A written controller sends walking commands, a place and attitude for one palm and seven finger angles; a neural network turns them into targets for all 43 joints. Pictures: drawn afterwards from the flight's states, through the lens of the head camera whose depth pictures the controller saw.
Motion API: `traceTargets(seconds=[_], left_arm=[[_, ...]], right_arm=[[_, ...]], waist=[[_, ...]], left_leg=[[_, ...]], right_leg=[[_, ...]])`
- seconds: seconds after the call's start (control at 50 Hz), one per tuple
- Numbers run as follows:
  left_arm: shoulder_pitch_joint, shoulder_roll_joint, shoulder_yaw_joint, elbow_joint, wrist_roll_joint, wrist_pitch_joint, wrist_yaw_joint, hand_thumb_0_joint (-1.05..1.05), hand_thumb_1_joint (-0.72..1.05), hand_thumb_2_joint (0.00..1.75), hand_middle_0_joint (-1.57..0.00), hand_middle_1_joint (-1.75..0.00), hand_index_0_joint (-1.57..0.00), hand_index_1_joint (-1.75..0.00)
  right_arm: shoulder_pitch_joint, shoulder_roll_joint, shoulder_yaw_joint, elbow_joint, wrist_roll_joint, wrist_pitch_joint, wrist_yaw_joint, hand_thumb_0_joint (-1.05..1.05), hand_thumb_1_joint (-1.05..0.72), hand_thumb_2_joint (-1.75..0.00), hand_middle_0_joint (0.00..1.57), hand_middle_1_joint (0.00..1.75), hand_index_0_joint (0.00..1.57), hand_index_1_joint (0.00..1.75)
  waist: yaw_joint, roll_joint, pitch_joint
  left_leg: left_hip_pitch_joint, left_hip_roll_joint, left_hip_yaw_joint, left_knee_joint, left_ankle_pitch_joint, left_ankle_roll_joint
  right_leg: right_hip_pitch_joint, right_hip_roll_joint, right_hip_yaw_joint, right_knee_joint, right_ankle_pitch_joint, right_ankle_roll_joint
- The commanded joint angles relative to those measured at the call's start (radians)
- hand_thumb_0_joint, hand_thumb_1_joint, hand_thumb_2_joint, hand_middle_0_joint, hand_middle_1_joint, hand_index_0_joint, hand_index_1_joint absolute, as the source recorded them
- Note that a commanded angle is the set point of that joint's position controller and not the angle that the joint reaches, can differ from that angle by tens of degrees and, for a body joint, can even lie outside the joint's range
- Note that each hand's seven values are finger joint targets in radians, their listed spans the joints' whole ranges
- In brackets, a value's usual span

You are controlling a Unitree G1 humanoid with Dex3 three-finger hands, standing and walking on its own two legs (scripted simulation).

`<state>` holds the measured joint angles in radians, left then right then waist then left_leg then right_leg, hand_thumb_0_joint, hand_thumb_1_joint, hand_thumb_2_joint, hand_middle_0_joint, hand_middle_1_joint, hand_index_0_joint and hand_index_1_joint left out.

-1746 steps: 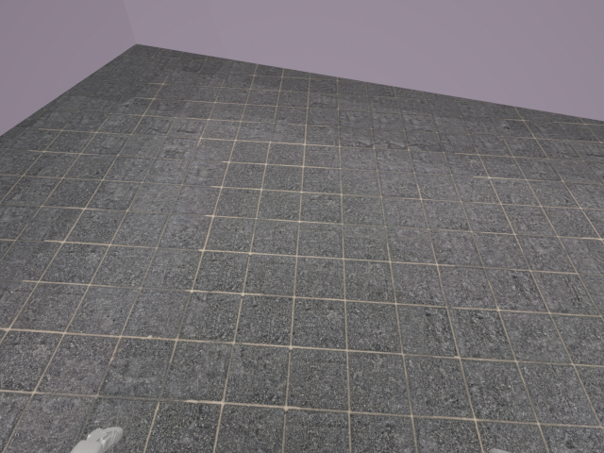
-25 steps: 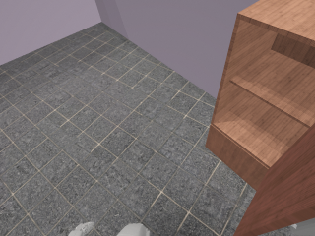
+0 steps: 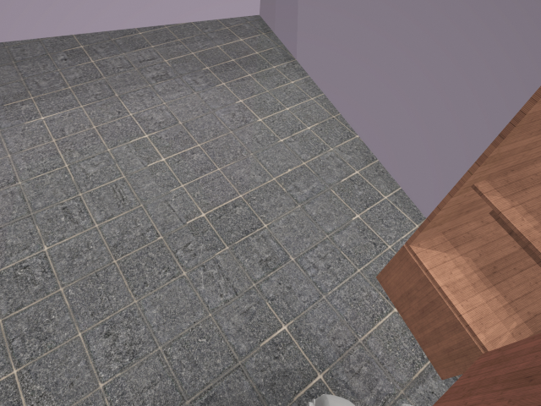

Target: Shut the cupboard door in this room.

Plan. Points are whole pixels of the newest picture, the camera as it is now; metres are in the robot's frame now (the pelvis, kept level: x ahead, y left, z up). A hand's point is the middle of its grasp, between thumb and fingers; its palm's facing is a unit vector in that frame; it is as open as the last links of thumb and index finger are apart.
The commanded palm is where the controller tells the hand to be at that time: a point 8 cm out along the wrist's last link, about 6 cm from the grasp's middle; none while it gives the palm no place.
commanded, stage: turn or walk to find it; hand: left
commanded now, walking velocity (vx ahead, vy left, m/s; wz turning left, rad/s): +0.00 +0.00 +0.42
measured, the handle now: out of the picture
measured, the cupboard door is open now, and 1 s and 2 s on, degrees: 100 100 100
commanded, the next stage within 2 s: none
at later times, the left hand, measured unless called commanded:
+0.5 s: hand out of the picture +0.06 +0.15 -0.14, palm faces +0.21 -0.94 -0.27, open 7.3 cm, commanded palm none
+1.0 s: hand out of the picture -0.11 +0.19 -0.18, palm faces +0.47 -0.85 -0.23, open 7.3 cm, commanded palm none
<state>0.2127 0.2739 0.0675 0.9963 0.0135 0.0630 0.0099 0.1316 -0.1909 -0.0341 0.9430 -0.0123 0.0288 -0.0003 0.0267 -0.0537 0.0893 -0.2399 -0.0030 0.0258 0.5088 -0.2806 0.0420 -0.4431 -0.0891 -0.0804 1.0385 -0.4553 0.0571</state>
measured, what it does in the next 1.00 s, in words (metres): steps on the spot, turning left: right foot, then left foot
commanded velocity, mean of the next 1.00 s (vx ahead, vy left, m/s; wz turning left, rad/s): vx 0.00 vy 0.00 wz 0.42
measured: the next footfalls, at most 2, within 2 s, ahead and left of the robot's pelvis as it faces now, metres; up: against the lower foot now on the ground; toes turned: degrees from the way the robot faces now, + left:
right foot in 0.34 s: +0.05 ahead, -0.14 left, +0.00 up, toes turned +4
left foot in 0.86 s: -0.04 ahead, +0.09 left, +0.00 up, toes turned +26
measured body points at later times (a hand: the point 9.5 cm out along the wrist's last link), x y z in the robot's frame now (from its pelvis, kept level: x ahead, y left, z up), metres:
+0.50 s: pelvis +0.00 -0.06 +0.00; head +0.04 -0.09 +0.45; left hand +0.05 +0.20 -0.12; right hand +0.08 -0.30 -0.17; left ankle -0.06 +0.08 -0.65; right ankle +0.01 -0.14 -0.74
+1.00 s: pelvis -0.03 -0.01 +0.00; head -0.01 +0.03 +0.45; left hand -0.13 +0.24 -0.16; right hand +0.18 -0.19 -0.12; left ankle -0.07 +0.07 -0.74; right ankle +0.00 -0.16 -0.67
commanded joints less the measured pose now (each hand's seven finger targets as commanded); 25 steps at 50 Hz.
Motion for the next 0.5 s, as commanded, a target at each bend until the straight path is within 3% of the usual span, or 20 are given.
traceTargets(seconds=[0.0,0.06,0.16,0.22,0.26,0.28,0.3,0.32,0.34,0.36,0.38,0.42,0.48], left_arm=[[-0.009,0.061,0.011,-0.074,0.001,-0.03,0.0,0.0,0.9,0.9,-0.2,-0.3,-0.2,-0.3],[-0.03,0.058,0.007,-0.085,0.0,-0.03,0.004,0.0,0.9,0.9,-0.2,-0.3,-0.2,-0.3],[-0.098,0.035,-0.001,-0.127,-0.005,-0.035,0.007,0.0,0.9,0.9,-0.2,-0.3,-0.2,-0.3],[-0.08,0.023,-0.004,-0.128,-0.012,-0.042,0.009,0.0,0.9,0.9,-0.2,-0.3,-0.2,-0.3],[-0.038,0.032,-0.002,-0.117,-0.014,-0.049,0.01,0.0,0.9,0.9,-0.2,-0.3,-0.2,-0.3],[0.003,0.037,0.001,-0.107,-0.015,-0.055,0.012,0.0,0.9,0.9,-0.2,-0.3,-0.2,-0.3],[0.041,0.064,0.007,-0.098,-0.01,-0.066,0.015,0.0,0.9,0.9,-0.2,-0.3,-0.2,-0.3],[0.067,0.147,0.023,-0.093,0.006,-0.076,0.024,0.0,0.9,0.9,-0.2,-0.3,-0.2,-0.3],[0.076,0.198,0.032,-0.102,0.009,-0.074,0.025,0.0,0.9,0.9,-0.2,-0.3,-0.2,-0.3],[0.046,0.178,0.027,-0.116,0.004,-0.068,0.028,0.0,0.9,0.9,-0.2,-0.3,-0.2,-0.3],[-0.013,0.127,0.026,-0.127,0.001,-0.074,0.033,0.0,0.9,0.9,-0.2,-0.3,-0.2,-0.3],[-0.071,0.086,0.012,-0.147,-0.001,-0.074,0.027,0.0,0.9,0.9,-0.2,-0.3,-0.2,-0.3],[-0.042,0.072,0.011,-0.143,0.002,-0.084,0.026,0.0,0.9,0.9,-0.2,-0.3,-0.2,-0.3]], right_arm=[[0.058,-0.198,-0.048,-0.047,-0.002,-0.019,-0.024,0.0,-0.9,-0.9,0.2,0.3,0.2,0.3],[0.091,-0.198,-0.052,-0.041,-0.002,-0.02,-0.023,0.0,-0.9,-0.9,0.2,0.3,0.2,0.3],[0.12,-0.204,-0.064,-0.036,-0.011,-0.014,-0.019,0.0,-0.9,-0.9,0.2,0.3,0.2,0.3],[0.096,-0.208,-0.069,-0.04,-0.013,-0.008,-0.017,0.0,-0.9,-0.9,0.2,0.3,0.2,0.3],[0.078,-0.203,-0.071,-0.046,-0.01,-0.006,-0.014,0.0,-0.9,-0.9,0.2,0.3,0.2,0.3],[0.058,-0.197,-0.07,-0.05,-0.006,-0.006,-0.013,0.0,-0.9,-0.9,0.2,0.3,0.2,0.3],[0.058,-0.172,-0.067,-0.053,0.001,-0.007,-0.009,0.0,-0.9,-0.9,0.2,0.3,0.2,0.3],[0.075,-0.113,-0.059,-0.066,0.01,-0.011,-0.003,0.0,-0.9,-0.9,0.2,0.3,0.2,0.3],[0.036,-0.111,-0.06,-0.096,0.005,-0.006,-0.004,0.0,-0.9,-0.9,0.2,0.3,0.2,0.3],[0.047,-0.143,-0.072,-0.089,0.0,0.006,-0.004,0.0,-0.9,-0.9,0.2,0.3,0.2,0.3],[0.065,-0.144,-0.075,-0.054,-0.007,0.023,-0.002,0.0,-0.9,-0.9,0.2,0.3,0.2,0.3],[0.091,-0.132,-0.076,-0.018,-0.009,0.033,0.011,0.0,-0.9,-0.9,0.2,0.3,0.2,0.3],[0.103,-0.114,-0.07,-0.005,-0.009,0.035,0.019,0.0,-0.9,-0.9,0.2,0.3,0.2,0.3]], waist=[[-0.031,0.175,-0.125],[-0.042,0.163,-0.124],[-0.068,0.207,-0.128],[-0.057,0.228,-0.151],[-0.035,0.226,-0.156],[-0.009,0.207,-0.166],[0.007,0.133,-0.184],[0.016,-0.105,-0.213],[0.036,-0.226,-0.167],[0.017,-0.116,-0.136],[-0.011,-0.143,-0.101],[-0.042,-0.09,-0.052],[-0.04,-0.098,-0.064]], left_leg=[[0.171,0.222,-0.198,-0.181,0.513,0.102],[0.185,0.229,-0.234,-0.184,0.506,0.113],[0.188,0.234,-0.305,-0.146,0.549,0.138],[0.145,0.215,-0.327,-0.109,0.596,0.128],[0.079,0.188,-0.336,-0.078,0.568,0.104],[0.022,0.168,-0.326,-0.053,0.487,0.079],[-0.067,0.12,-0.296,0.007,0.338,0.031],[-0.249,0.003,-0.162,0.177,0.038,-0.041],[-0.317,-0.067,-0.077,0.391,-0.333,-0.078],[-0.29,-0.03,-0.119,0.543,-0.313,-0.074],[-0.294,-0.002,-0.144,0.631,-0.254,-0.079],[-0.303,0.016,-0.108,0.718,-0.138,-0.094],[-0.311,0.026,-0.08,0.703,-0.068,-0.115]], right_leg=[[-0.105,-0.009,0.054,0.078,0.067,0.024],[-0.11,-0.007,0.058,0.03,0.068,0.035],[-0.057,0.018,0.053,-0.155,-0.009,0.033],[0.055,0.051,0.035,-0.305,0.003,0.021],[0.16,0.069,0.024,-0.439,0.099,0.013],[0.253,0.059,0.023,-0.553,0.196,0.009],[0.381,0.009,0.059,-0.681,0.309,0.001],[0.534,-0.214,0.262,-0.727,0.421,-0.067],[0.448,-0.405,0.416,-0.736,0.589,-0.194],[0.349,-0.406,0.337,-0.728,0.591,-0.236],[0.284,-0.341,0.288,-0.752,0.498,-0.218],[0.258,-0.246,0.168,-0.742,0.439,-0.173],[0.296,-0.214,0.087,-0.739,0.471,-0.152]])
